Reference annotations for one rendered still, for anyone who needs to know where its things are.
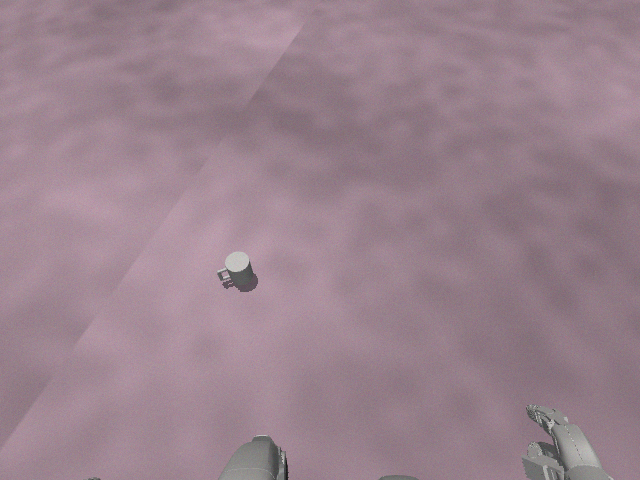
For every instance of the right robot hand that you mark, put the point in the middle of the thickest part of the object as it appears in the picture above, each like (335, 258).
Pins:
(571, 446)

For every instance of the mug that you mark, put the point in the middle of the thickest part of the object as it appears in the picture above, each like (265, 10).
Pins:
(239, 268)

